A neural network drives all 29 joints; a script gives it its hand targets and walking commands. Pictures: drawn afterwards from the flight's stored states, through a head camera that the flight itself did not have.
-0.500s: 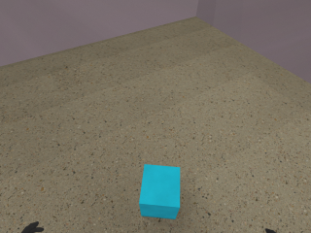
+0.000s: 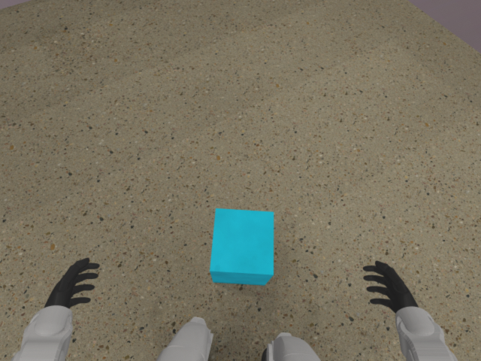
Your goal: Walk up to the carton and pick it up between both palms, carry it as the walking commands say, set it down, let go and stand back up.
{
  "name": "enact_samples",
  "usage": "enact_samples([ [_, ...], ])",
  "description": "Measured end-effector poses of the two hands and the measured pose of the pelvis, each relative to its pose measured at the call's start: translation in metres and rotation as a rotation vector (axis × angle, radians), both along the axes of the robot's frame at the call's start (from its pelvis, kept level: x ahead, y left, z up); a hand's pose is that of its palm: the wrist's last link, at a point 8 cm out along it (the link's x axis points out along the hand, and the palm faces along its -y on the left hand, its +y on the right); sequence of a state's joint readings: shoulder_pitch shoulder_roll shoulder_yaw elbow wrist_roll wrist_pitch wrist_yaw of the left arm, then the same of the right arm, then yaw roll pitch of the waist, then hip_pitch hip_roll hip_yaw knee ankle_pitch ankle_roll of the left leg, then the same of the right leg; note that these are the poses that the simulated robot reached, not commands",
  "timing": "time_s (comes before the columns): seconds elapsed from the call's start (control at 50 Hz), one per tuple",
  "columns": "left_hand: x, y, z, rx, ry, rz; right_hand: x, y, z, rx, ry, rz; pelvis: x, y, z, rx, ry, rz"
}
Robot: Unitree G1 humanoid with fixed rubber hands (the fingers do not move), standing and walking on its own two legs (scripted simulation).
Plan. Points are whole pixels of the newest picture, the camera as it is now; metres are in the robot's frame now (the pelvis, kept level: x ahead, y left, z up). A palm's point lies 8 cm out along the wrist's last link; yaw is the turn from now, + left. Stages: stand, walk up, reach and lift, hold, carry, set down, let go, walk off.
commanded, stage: reach and lift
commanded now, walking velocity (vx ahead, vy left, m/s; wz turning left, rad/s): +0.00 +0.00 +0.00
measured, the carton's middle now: (241, 249) +0.43 -0.02 -0.62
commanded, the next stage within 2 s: none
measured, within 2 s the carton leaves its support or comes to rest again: neither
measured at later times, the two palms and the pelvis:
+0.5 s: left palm (120, 245) +0.31 +0.24 -0.13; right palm (364, 259) +0.30 -0.25 -0.13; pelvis -0.06 -0.01 -0.04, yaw -1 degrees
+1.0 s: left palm (163, 198) +0.44 +0.18 -0.19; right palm (325, 210) +0.42 -0.20 -0.19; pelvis -0.06 +0.00 -0.07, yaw -3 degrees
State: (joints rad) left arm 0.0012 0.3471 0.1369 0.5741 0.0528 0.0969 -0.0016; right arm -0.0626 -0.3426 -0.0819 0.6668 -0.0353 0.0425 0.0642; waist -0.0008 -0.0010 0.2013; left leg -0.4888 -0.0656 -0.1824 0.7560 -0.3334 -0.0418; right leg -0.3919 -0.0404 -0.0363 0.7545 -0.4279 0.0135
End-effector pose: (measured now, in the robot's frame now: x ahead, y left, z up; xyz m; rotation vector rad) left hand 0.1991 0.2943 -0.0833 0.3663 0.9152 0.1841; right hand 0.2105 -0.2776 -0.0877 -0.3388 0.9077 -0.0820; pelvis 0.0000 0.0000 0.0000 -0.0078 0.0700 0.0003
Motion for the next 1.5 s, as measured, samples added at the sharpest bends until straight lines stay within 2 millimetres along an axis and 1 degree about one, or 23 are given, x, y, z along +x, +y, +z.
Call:
enact_samples([
  [0.1,0.017,-0.011,-0.01,-0.014,-0.028,0.007,0.019,-0.002,-0.008,-0.002,-0.028,0.003,-0.004,-0.005,-0.007,0.004,0.074,-0.002],
  [0.22,0.036,-0.026,-0.025,-0.026,-0.052,-0.007,0.039,-0.001,-0.026,0.005,-0.046,0.004,-0.021,-0.011,-0.018,0.01,0.146,-0.006],
  [0.3,0.057,-0.037,-0.03,-0.039,-0.09,-0.027,0.051,0.008,-0.035,0.025,-0.066,-0.002,-0.034,-0.014,-0.025,0.012,0.179,-0.009],
  [0.4,0.084,-0.049,-0.036,-0.07,-0.116,-0.05,0.067,0.023,-0.041,0.05,-0.091,-0.007,-0.047,-0.014,-0.031,0.008,0.211,-0.016],
  [0.54,0.123,-0.062,-0.05,-0.105,-0.142,-0.073,0.099,0.034,-0.048,0.065,-0.131,-0.023,-0.059,-0.009,-0.042,0.0,0.275,-0.023],
  [0.74,0.176,-0.077,-0.083,-0.14,-0.174,-0.078,0.15,0.055,-0.076,0.102,-0.174,-0.038,-0.064,-0.001,-0.057,-0.011,0.413,-0.033],
  [0.88,0.216,-0.097,-0.098,-0.184,-0.232,-0.086,0.186,0.067,-0.09,0.128,-0.222,-0.061,-0.06,0.002,-0.064,-0.015,0.511,-0.037],
  [1.0,0.242,-0.112,-0.107,-0.232,-0.27,-0.06,0.211,0.079,-0.1,0.168,-0.26,-0.085,-0.056,0.002,-0.068,-0.015,0.582,-0.039],
  [1.08,0.247,-0.116,-0.118,-0.247,-0.268,-0.041,0.215,0.082,-0.113,0.192,-0.256,-0.113,-0.053,0.002,-0.071,-0.014,0.627,-0.04],
  [1.2,0.247,-0.119,-0.136,-0.252,-0.257,-0.041,0.208,0.081,-0.134,0.207,-0.24,-0.144,-0.053,0.002,-0.077,-0.013,0.677,-0.042],
  [1.28,0.245,-0.121,-0.147,-0.256,-0.262,-0.052,0.205,0.079,-0.145,0.205,-0.246,-0.149,-0.057,0.002,-0.088,-0.013,0.702,-0.047],
  [1.32,0.242,-0.122,-0.155,-0.261,-0.262,-0.052,0.203,0.077,-0.151,0.204,-0.25,-0.151,-0.06,0.002,-0.095,-0.014,0.709,-0.051],
  [1.38,0.238,-0.126,-0.174,-0.27,-0.248,-0.05,0.202,0.076,-0.163,0.204,-0.251,-0.157,-0.066,0.002,-0.111,-0.016,0.715,-0.059],
  [1.44,0.238,-0.132,-0.196,-0.277,-0.243,-0.052,0.202,0.076,-0.182,0.208,-0.245,-0.165,-0.072,0.003,-0.13,-0.018,0.723,-0.069],
  [1.5,0.242,-0.139,-0.218,-0.282,-0.252,-0.053,0.203,0.075,-0.205,0.211,-0.239,-0.171,-0.077,0.003,-0.153,-0.018,0.731,-0.079],
])
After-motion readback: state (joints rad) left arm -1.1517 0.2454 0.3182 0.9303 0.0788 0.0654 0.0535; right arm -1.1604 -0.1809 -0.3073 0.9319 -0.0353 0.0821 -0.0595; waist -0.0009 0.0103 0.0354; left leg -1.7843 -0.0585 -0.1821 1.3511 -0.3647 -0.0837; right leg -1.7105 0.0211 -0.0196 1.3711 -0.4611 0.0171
